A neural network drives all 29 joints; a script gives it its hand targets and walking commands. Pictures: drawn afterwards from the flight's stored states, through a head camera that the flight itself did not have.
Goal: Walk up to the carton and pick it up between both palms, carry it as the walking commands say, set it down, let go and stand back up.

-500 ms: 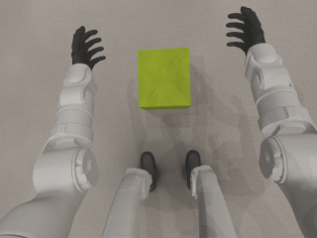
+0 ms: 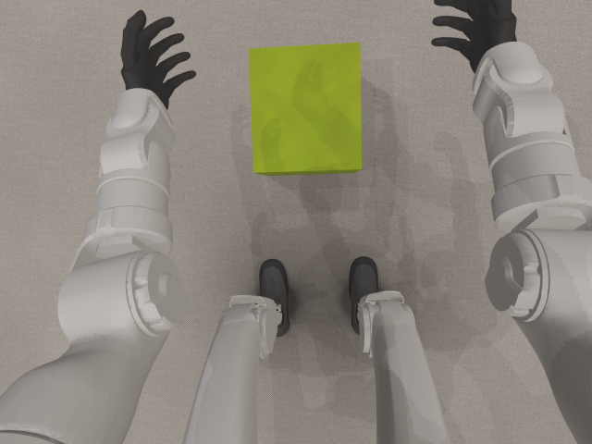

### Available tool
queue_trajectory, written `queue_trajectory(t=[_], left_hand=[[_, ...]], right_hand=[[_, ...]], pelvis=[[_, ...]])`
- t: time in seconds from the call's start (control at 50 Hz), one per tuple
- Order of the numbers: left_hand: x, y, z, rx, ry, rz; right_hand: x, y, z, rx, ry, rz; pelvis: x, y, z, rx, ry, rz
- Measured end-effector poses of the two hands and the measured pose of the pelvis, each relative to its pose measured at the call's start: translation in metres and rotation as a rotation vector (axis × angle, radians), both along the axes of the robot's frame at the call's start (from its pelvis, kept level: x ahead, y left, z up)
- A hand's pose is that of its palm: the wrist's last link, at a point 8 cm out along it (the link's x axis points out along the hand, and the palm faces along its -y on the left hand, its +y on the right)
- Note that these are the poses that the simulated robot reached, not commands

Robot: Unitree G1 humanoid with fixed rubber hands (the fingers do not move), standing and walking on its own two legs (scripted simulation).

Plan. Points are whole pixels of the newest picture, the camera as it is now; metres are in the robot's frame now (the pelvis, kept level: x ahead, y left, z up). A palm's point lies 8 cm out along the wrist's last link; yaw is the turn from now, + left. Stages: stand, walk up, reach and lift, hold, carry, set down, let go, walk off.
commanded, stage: reach and lift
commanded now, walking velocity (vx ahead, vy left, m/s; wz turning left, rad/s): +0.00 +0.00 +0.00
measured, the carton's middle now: (307, 117) +0.55 +0.00 -0.56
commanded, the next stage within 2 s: none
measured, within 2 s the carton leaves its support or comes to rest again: neither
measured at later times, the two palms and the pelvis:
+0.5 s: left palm (193, 118) +0.52 +0.18 -0.30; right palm (433, 87) +0.53 -0.20 -0.30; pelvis -0.03 +0.00 -0.14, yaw +3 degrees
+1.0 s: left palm (218, 143) +0.49 +0.18 -0.44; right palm (406, 118) +0.52 -0.19 -0.45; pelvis -0.06 +0.00 -0.24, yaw +3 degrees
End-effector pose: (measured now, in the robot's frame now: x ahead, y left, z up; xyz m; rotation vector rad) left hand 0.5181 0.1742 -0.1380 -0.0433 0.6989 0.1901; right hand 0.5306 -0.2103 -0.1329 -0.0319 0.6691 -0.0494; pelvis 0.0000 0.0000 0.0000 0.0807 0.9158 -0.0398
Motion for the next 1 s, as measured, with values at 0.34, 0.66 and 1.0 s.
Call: queue_trajectory(t=[0.34, 0.66, 1.0], left_hand=[[0.0, 0.009, -0.125, 0.076, 0.001, 0.014], [-0.008, 0.005, -0.208, 0.106, 0.036, -0.032], [-0.024, 0.008, -0.302, 0.098, 0.076, -0.056]], right_hand=[[0.003, 0.015, -0.137, -0.033, 0.018, -0.026], [0.0, 0.007, -0.216, -0.075, 0.04, -0.042], [-0.015, 0.017, -0.313, -0.073, 0.09, -0.018]], pelvis=[[-0.028, 0.0, -0.106, 0.016, 0.012, 0.033], [-0.042, 0.001, -0.179, 0.011, -0.096, 0.047], [-0.059, 0.001, -0.24, 0.004, -0.249, 0.056]])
